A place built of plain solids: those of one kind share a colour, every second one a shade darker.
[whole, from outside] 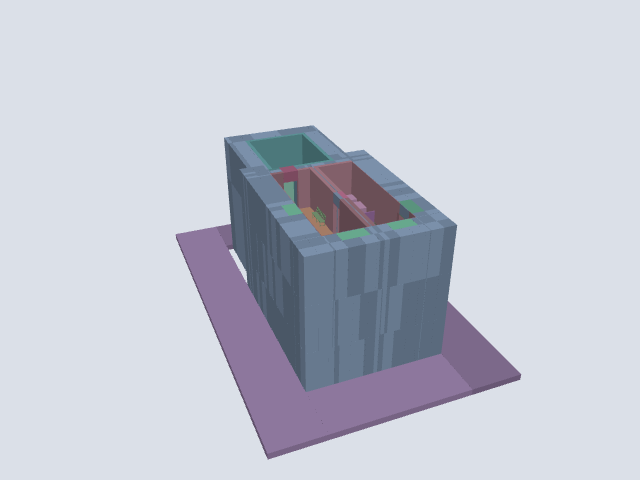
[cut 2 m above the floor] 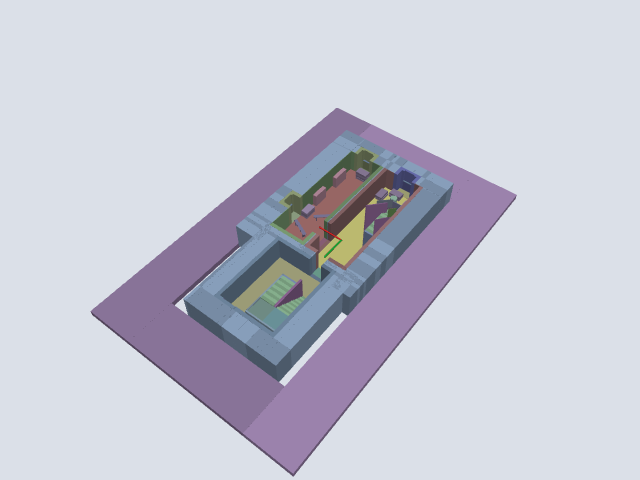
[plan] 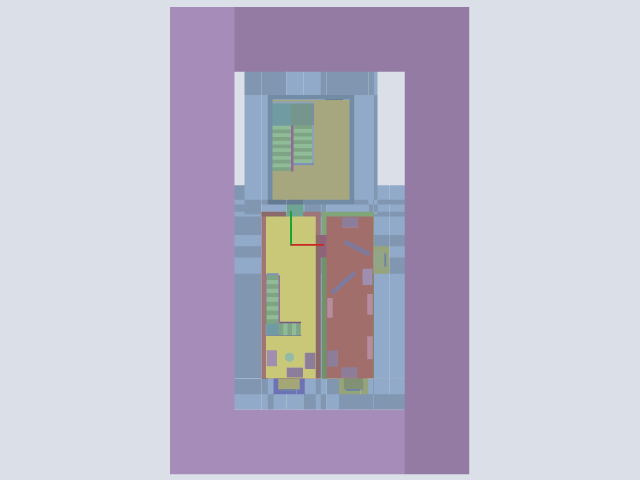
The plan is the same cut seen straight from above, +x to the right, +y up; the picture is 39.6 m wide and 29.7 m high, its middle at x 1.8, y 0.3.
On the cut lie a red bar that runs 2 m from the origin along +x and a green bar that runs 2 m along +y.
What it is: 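A later tower house with a stair tower on a short side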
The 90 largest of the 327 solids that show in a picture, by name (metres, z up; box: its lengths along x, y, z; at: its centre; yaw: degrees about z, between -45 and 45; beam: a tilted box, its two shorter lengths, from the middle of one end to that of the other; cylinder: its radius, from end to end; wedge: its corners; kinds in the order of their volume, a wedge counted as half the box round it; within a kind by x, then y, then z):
{
 "wall_fill_1": {"box": [0.95, 0.95, 3.74], "at": [-3.01, -9.72, 5.12]},
 "wall_fill_2": {"box": [0.95, 0.95, 3.74], "at": [-3.01, -8.77, 5.12]},
 "wall_fill_3": {"box": [0.95, 2.29, 3.74], "at": [-3.01, -7.11, 5.12]},
 "wall_fill_4": {"box": [0.95, 1.9, 3.64], "at": [-3.01, -6.76, 8.8]},
 "wall_fill_5": {"box": [0.95, 1.65, 3.74], "at": [-3.01, -5.14, 5.12]},
 "wall_fill_6": {"box": [0.95, 1.03, 3.64], "at": [-3.01, -4.46, 8.8]},
 "wall_fill_7": {"box": [0.95, 1.04, 3.74], "at": [-3.01, -3.22, 5.12]},
 "wall_fill_8": {"box": [0.95, 1.35, 3.74], "at": [-3.01, -0.9, 5.12]},
 "wall_fill_9": {"box": [0.95, 4.57, 3.64], "at": [-3.01, -0.54, 8.8]},
 "wall_fill_10": {"box": [0.95, 1.81, 3.74], "at": [-3.01, 0.84, 5.12]},
 "wall_fill_11": {"box": [0.34, 6.48, 3.74], "at": [-2.71, 6.03, 5.12]},
 "wall_fill_12": {"box": [0.34, 6.48, 3.64], "at": [-2.71, 6.03, 8.8]},
 "wall_fill_13": {"box": [1.64, 0.95, 3.6], "at": [-2.67, -9.72, 1.45]},
 "wall_fill_14": {"box": [1.64, 0.95, 3.6], "at": [-2.67, -8.77, 1.45]},
 "wall_fill_15": {"box": [1.64, 6.47, 3.6], "at": [-2.67, -5.02, 1.45]},
 "wall_fill_16": {"box": [1.64, 1.0, 3.6], "at": [-2.67, -1.29, 1.45]},
 "wall_fill_17": {"box": [1.64, 0.7, 3.6], "at": [-2.67, -0.44, 1.45]},
 "wall_fill_18": {"box": [1.64, 0.69, 3.6], "at": [-2.67, 0.26, 1.45]},
 "wall_fill_19": {"box": [1.64, 1.14, 3.6], "at": [-2.67, 1.18, 1.45]},
 "wall_fill_20": {"box": [1.64, 0.9, 3.6], "at": [-2.67, 3.24, 1.45]},
 "wall_fill_21": {"box": [1.04, 6.48, 3.6], "at": [-2.36, 6.03, 1.45]},
 "wall_fill_22": {"box": [1.04, 1.45, 3.6], "at": [-2.36, 9.99, 1.45]},
 "wall_fill_23": {"box": [0.95, 0.95, 3.74], "at": [-2.06, -9.72, 5.12]},
 "wall_fill_24": {"box": [0.95, 1.9, 3.64], "at": [-2.06, -6.76, 8.8]},
 "wall_fill_25": {"box": [0.95, 4.57, 3.64], "at": [-2.06, -0.54, 8.8]},
 "wall_fill_26": {"box": [0.95, 6.48, 3.64], "at": [-2.06, 6.03, 8.8]},
 "wall_fill_27": {"box": [0.95, 1.45, 3.64], "at": [-2.06, 9.99, 8.8]},
 "wall_fill_28": {"box": [0.41, 6.48, 3.6], "at": [-1.64, 6.03, 1.45]},
 "wall_fill_29": {"box": [0.82, 1.45, 3.64], "at": [-1.02, 9.99, 8.8]},
 "wall_fill_30": {"box": [1.02, 0.95, 3.74], "at": [-0.69, -9.72, 5.12]},
 "wall_fill_31": {"box": [0.8, 1.45, 3.6], "at": [-0.68, 9.99, 1.45]},
 "wall_fill_32": {"box": [1.17, 0.95, 3.64], "at": [-0.01, -9.72, 8.8]},
 "wall_fill_33": {"box": [1.17, 1.45, 3.64], "at": [-0.01, 9.99, 8.8]},
 "wall_fill_34": {"box": [1.04, 0.95, 3.6], "at": [0.24, -9.72, 1.45]},
 "wall_fill_35": {"box": [1.04, 1.45, 3.6], "at": [0.24, 9.99, 1.45]},
 "wall_fill_36": {"box": [0.77, 1.45, 3.64], "at": [0.96, 9.99, 8.8]},
 "wall_fill_37": {"box": [0.69, 1.45, 3.6], "at": [1.2, 9.99, 1.45]},
 "wall_fill_38": {"box": [0.72, 1.45, 3.64], "at": [2.57, 9.99, 8.8]},
 "wall_fill_39": {"box": [0.77, 1.45, 3.6], "at": [2.59, 9.99, 1.45]},
 "wall_fill_40": {"box": [0.99, 0.95, 3.64], "at": [3.43, -9.72, 8.8]},
 "wall_fill_41": {"box": [0.99, 1.45, 3.64], "at": [3.43, 9.99, 8.8]},
 "wall_fill_42": {"box": [0.95, 1.45, 3.6], "at": [3.45, 9.99, 1.45]},
 "wall_fill_43": {"box": [0.78, 6.48, 3.64], "at": [4.31, 6.03, 8.8]},
 "wall_fill_44": {"box": [0.78, 1.45, 3.64], "at": [4.31, 9.99, 8.8]},
 "wall_fill_45": {"box": [0.86, 6.48, 3.6], "at": [4.35, 6.03, 1.45]},
 "wall_fill_46": {"box": [0.86, 1.45, 3.6], "at": [4.35, 9.99, 1.45]},
 "wall_fill_47": {"box": [0.39, 6.48, 3.64], "at": [4.9, 6.03, 8.8]},
 "wall_fill_48": {"box": [0.32, 6.48, 3.6], "at": [4.94, 6.03, 1.45]},
 "wall_fill_49": {"box": [0.23, 6.48, 3.6], "at": [5.25, 6.03, 1.45]},
 "wall_fill_50": {"box": [0.23, 6.48, 3.64], "at": [5.25, 6.03, 8.8]},
 "wall_fill_51": {"box": [0.95, 0.95, 3.74], "at": [5.62, -9.72, 5.12]},
 "wall_fill_52": {"box": [0.95, 0.95, 3.64], "at": [5.62, -8.77, 8.8]},
 "wall_fill_53": {"box": [0.95, 6.47, 3.6], "at": [5.62, -5.02, 1.45]},
 "wall_fill_54": {"box": [0.95, 1.03, 3.64], "at": [5.62, -4.46, 8.8]},
 "wall_fill_55": {"box": [0.95, 4.57, 3.64], "at": [5.62, -0.54, 8.8]},
 "wall_fill_56": {"box": [0.95, 1.14, 3.6], "at": [5.62, 1.18, 1.45]},
 "wall_fill_57": {"box": [0.95, 0.95, 3.74], "at": [6.57, -9.72, 5.12]},
 "wall_fill_58": {"box": [0.95, 1.9, 3.64], "at": [6.57, -6.76, 8.8]},
 "wall_fill_59": {"box": [0.95, 6.47, 3.6], "at": [6.57, -5.02, 1.45]},
 "wall_fill_60": {"box": [0.95, 1.03, 3.64], "at": [6.57, -4.46, 8.8]},
 "wall_fill_61": {"box": [0.95, 1.0, 3.6], "at": [6.57, -1.29, 1.45]},
 "wall_fill_62": {"box": [0.95, 4.57, 3.64], "at": [6.57, -0.54, 8.8]},
 "wall_fill_63": {"box": [0.95, 1.14, 3.6], "at": [6.57, 1.18, 1.45]},
 "ground_garden_1": {"box": [4.0, 28.91, 0.5], "at": [-5.49, 0.26, -0.27]},
 "ground_garden_2": {"box": [10.53, 4.0, 0.5], "at": [1.78, -12.2, -0.27]},
 "ground_garden_3": {"box": [10.53, 4.0, 0.5], "at": [1.78, 12.71, -0.27]},
 "ground_garden_4": {"box": [4.0, 28.91, 0.5], "at": [9.04, 0.26, -0.27]},
 "wall_study_1": {"box": [0.3, 6.78, 3.64], "at": [-1.28, 5.88, 8.8]},
 "wall_study_2": {"box": [5.36, 0.3, 3.64], "at": [1.24, 9.12, 8.8]},
 "wall_study_3": {"box": [3.35, 0.3, 3.64], "at": [2.25, 2.64, 8.8]},
 "wall_study_4": {"box": [0.3, 6.78, 3.64], "at": [3.77, 5.88, 8.8]},
 "wall_chamber_1": {"box": [0.3, 4.35, 3.64], "at": [1.69, -6.12, 8.8]},
 "wall_chamber_2": {"box": [0.3, 4.87, 3.64], "at": [1.69, -0.39, 8.8]},
 "wall_chamber_3": {"box": [0.3, 4.35, 3.64], "at": [2.06, -6.12, 8.8]},
 "wall_chamber_4": {"box": [0.3, 4.87, 3.64], "at": [2.06, -0.39, 8.8]},
 "wall_chamber_5": {"box": [3.23, 0.3, 3.64], "at": [3.52, 1.9, 8.8]},
 "wall_stair_hall_1": {"box": [0.3, 6.78, 3.6], "at": [-1.28, 5.88, 1.45]},
 "wall_stair_hall_2": {"box": [3.56, 0.3, 3.6], "at": [0.34, 9.12, 1.45]},
 "wall_stair_hall_3": {"box": [3.17, 0.3, 3.6], "at": [2.34, 2.64, 1.45]},
 "wall_stair_hall_4": {"box": [0.3, 6.78, 3.6], "at": [3.77, 5.88, 1.45]},
 "wall_cellar_1": {"box": [0.3, 10.34, 3.6], "at": [-1.69, -3.12, 1.45]},
 "wall_cellar_2": {"box": [0.3, 7.51, 3.6], "at": [1.69, -4.54, 1.45]},
 "wall_kitchen_1": {"box": [0.3, 7.51, 3.6], "at": [2.06, -4.54, 1.45]},
 "wall_kitchen_2": {"box": [3.23, 0.3, 3.6], "at": [3.52, 1.9, 1.45]},
 "floor_cellar_1": {"box": [3.09, 10.01, 0.35], "at": [0.0, -3.25, -0.18]},
 "floor_chamber_1": {"box": [3.09, 10.01, 0.35], "at": [0.0, -3.25, 7.16]},
 "floor_stair_hall_1": {"box": [4.76, 6.18, 0.35], "at": [1.24, 5.88, -0.18]},
 "floor_study_1": {"box": [4.76, 6.18, 0.35], "at": [1.24, 5.88, 7.16]},
 "floor_kitchen_1": {"box": [2.89, 10.01, 0.35], "at": [3.65, -3.25, -0.18]},
 "floor_1": {"box": [1.31, 1.36, 2.0], "at": [0.65, 8.07, 0.95]}
}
